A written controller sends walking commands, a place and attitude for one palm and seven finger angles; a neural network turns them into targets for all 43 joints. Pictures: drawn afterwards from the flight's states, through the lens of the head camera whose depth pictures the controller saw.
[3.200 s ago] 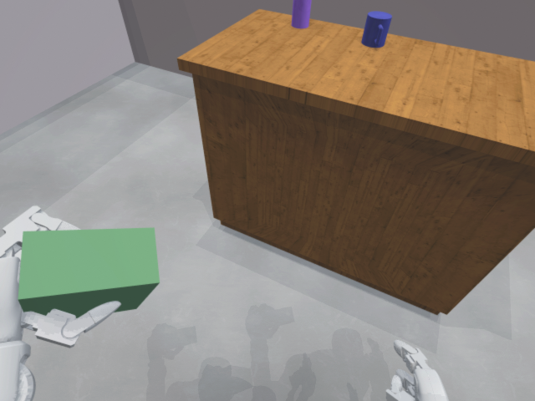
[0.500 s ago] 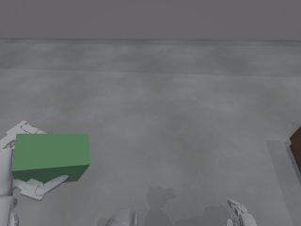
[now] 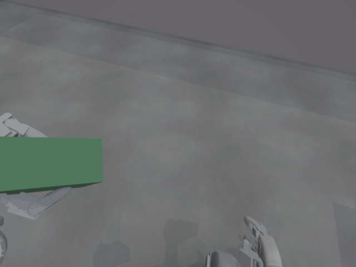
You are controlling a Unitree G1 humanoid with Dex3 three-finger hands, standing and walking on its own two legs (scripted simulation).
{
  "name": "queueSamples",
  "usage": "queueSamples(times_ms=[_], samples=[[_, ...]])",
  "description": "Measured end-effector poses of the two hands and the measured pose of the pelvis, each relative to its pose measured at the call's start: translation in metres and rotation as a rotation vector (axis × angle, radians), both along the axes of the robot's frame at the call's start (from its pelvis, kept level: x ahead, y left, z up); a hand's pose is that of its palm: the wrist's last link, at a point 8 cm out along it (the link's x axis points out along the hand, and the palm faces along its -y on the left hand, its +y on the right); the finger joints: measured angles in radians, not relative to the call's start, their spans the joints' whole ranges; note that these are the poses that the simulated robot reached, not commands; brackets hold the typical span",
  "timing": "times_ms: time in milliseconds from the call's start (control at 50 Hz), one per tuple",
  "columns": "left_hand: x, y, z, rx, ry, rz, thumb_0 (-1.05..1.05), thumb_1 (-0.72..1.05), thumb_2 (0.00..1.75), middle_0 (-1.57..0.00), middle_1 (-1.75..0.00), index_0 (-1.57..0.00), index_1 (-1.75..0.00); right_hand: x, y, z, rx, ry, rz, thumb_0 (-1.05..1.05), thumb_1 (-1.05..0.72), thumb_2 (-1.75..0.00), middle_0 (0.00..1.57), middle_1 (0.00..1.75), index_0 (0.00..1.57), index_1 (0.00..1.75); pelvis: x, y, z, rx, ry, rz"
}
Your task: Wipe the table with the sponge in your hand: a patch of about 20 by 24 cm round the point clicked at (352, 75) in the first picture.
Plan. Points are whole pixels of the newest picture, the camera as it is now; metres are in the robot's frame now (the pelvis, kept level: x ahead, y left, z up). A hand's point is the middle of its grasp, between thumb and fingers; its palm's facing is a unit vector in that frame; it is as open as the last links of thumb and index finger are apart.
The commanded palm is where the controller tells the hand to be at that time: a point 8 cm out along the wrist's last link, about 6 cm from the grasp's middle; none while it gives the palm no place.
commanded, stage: walk around to get in front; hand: left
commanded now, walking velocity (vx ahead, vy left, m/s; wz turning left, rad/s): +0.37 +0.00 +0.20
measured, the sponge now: (64, 167) +0.24 +0.20 +0.17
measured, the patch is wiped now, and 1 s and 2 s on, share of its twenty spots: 0.00 0.00 0.00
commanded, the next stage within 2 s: walk to a spot facing it in 1.36 s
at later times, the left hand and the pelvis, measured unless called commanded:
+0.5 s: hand (64, 116) +0.32 +0.22 +0.20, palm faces +0.49 -0.75 -0.44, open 10.1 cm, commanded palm +0.25 +0.26 +0.18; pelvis +0.14 -0.04 +0.01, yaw +8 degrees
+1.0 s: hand (82, 78) +0.45 +0.24 +0.17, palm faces +0.58 -0.64 -0.50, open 10.1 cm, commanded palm +0.39 +0.27 +0.18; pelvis +0.30 -0.04 -0.01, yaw +14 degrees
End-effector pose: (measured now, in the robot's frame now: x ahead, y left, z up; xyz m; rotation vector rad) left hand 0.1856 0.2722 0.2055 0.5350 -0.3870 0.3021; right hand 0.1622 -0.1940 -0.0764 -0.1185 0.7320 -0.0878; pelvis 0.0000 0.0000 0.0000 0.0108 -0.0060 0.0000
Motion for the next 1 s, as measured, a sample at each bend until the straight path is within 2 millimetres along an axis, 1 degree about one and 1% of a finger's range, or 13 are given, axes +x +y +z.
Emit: queueSamples(times_ms=[60, 120, 240, 320, 440, 500, 560, 660, 720, 800, 880, 940, 1000], samples=[[-0.004, -0.005, 0.014, 0.034, -0.005, 0.032, -0.01, -0.49, 0.98, -0.76, -1.32, -0.76, -1.32, 0.013, 0.005, -0.003, 0.032, 0.016, 0.04, 0.01, -0.9, -0.9, 0.2, 0.3, 0.21, 0.3, 0.017, -0.007, 0.005, -0.014, 0.007, 0.012], [-0.002, -0.008, 0.015, 0.052, 0.02, 0.098, -0.01, -0.49, 0.98, -0.76, -1.32, -0.76, -1.32, 0.028, -0.001, -0.014, 0.044, 0.043, 0.073, 0.01, -0.9, -0.9, 0.2, 0.3, 0.21, 0.3, 0.036, -0.017, 0.005, -0.02, 0.007, 0.029], [0.023, -0.019, -0.021, -0.026, 0.064, 0.231, -0.01, -0.49, 0.98, -0.76, -1.32, -0.76, -1.32, 0.072, -0.04, -0.048, -0.013, 0.097, 0.131, 0.01, -0.9, -0.9, 0.2, 0.3, 0.21, 0.3, 0.066, -0.041, -0.015, -0.01, -0.024, 0.103], [0.044, -0.029, -0.033, -0.099, 0.116, 0.219, -0.01, -0.5, 0.99, -0.76, -1.32, -0.75, -1.32, 0.101, -0.068, -0.035, -0.083, 0.106, 0.12, 0.01, -0.9, -0.9, 0.2, 0.3, 0.21, 0.3, 0.083, -0.044, -0.006, 0.008, -0.031, 0.114], [0.077, -0.03, -0.005, -0.018, 0.068, 0.141, -0.01, -0.5, 0.99, -0.76, -1.32, -0.75, -1.32, 0.141, -0.09, 0.005, -0.175, 0.068, 0.088, 0.01, -0.9, -0.9, 0.2, 0.3, 0.2, 0.3, 0.116, -0.045, 0.007, 0.023, 0.001, 0.143], [0.089, -0.018, 0.006, 0.011, 0.005, 0.148, -0.01, -0.5, 0.99, -0.76, -1.32, -0.75, -1.32, 0.163, -0.087, 0.014, -0.212, 0.051, 0.082, 0.01, -0.9, -0.9, 0.2, 0.3, 0.2, 0.3, 0.137, -0.036, 0.006, 0.016, 0.015, 0.146], [0.103, 0.001, 0.002, 0.012, -0.043, 0.173, -0.01, -0.5, 0.99, -0.76, -1.32, -0.75, -1.32, 0.187, -0.077, 0.01, -0.23, 0.019, 0.065, 0.01, -0.9, -0.9, 0.2, 0.3, 0.2, 0.3, 0.16, -0.021, -0.006, 0.001, 0.014, 0.141], [0.14, 0.026, -0.018, -0.042, -0.001, 0.236, -0.01, -0.5, 0.99, -0.76, -1.33, -0.75, -1.32, 0.216, -0.035, -0.001, -0.132, 0.028, 0.083, 0.01, -0.9, -0.9, 0.19, 0.3, 0.2, 0.29, 0.188, -0.016, -0.005, -0.004, 0.007, 0.163], [0.158, 0.022, -0.016, -0.064, 0.034, 0.242, -0.01, -0.5, 0.99, -0.76, -1.33, -0.75, -1.33, 0.23, -0.009, -0.004, -0.054, 0.047, 0.131, 0.01, -0.9, -0.9, 0.2, 0.3, 0.2, 0.3, 0.205, -0.018, 0.002, -0.018, 0.017, 0.172], [0.175, 0.0, -0.001, -0.026, 0.052, 0.207, -0.01, -0.5, 0.99, -0.76, -1.33, -0.75, -1.33, 0.251, 0.012, -0.01, 0.022, 0.06, 0.186, 0.01, -0.9, -0.9, 0.2, 0.3, 0.21, 0.3, 0.232, -0.023, 0.006, -0.023, 0.024, 0.177], [0.194, -0.015, 0.008, 0.08, 0.069, 0.224, -0.01, -0.5, 0.99, -0.76, -1.33, -0.75, -1.33, 0.281, 0.012, -0.029, 0.061, 0.081, 0.224, 0.01, -0.9, -0.9, 0.2, 0.3, 0.21, 0.3, 0.266, -0.035, -0.003, -0.018, 0.011, 0.199], [0.208, -0.014, 0.001, 0.097, 0.069, 0.283, -0.01, -0.5, 0.99, -0.76, -1.33, -0.75, -1.33, 0.31, 0.0, -0.048, 0.039, 0.111, 0.251, 0.01, -0.9, -0.9, 0.2, 0.3, 0.21, 0.3, 0.284, -0.043, -0.014, -0.014, -0.008, 0.233], [0.22, -0.005, -0.012, 0.018, 0.105, 0.345, -0.01, -0.5, 0.99, -0.75, -1.33, -0.75, -1.33, 0.338, -0.019, -0.046, -0.011, 0.127, 0.253, 0.01, -0.9, -0.9, 0.2, 0.3, 0.21, 0.3, 0.3, -0.043, -0.009, -0.001, -0.017, 0.242]])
